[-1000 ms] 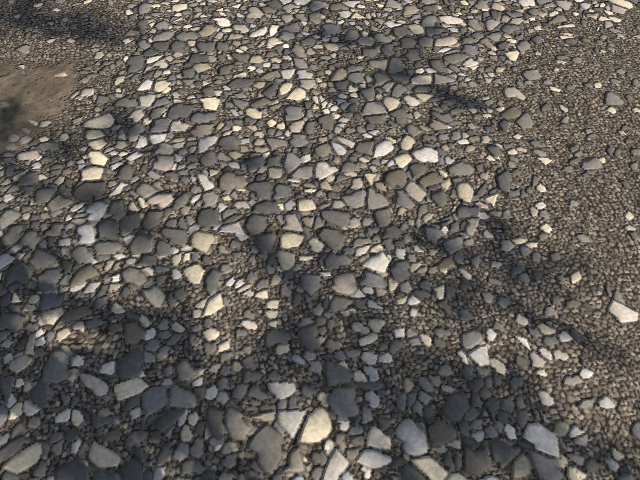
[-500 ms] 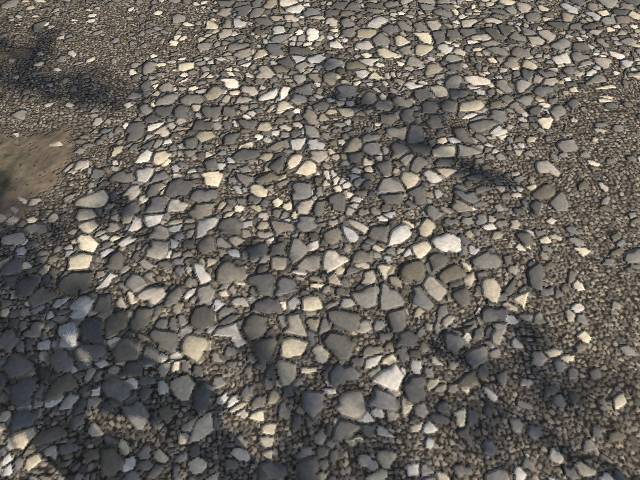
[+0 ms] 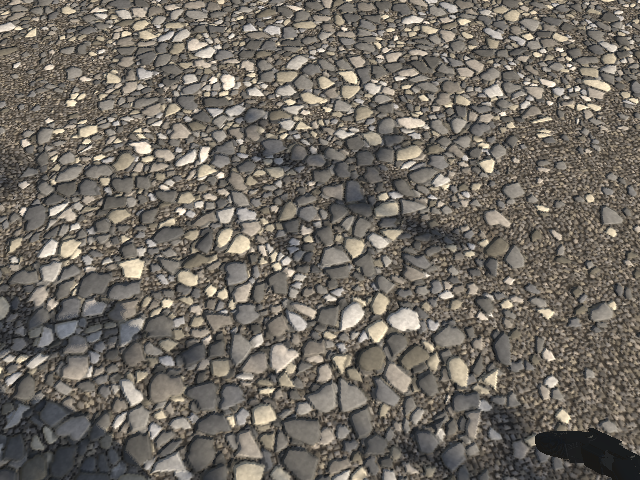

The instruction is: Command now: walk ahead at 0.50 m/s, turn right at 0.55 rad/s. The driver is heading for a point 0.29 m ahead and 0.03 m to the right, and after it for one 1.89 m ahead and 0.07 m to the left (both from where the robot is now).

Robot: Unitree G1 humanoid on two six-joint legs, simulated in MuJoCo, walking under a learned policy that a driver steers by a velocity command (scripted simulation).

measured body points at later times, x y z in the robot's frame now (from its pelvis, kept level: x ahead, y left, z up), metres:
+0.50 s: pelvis +0.18 -0.02 +0.00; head +0.22 -0.04 +0.45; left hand +0.42 +0.16 -0.10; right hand +0.14 -0.28 -0.14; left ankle +0.11 +0.12 -0.69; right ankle +0.24 -0.11 -0.73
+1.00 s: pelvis +0.18 +0.01 +0.01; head +0.20 +0.04 +0.46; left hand +0.31 +0.28 -0.12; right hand +0.24 -0.27 -0.10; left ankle +0.18 +0.09 -0.73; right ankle +0.21 -0.12 -0.67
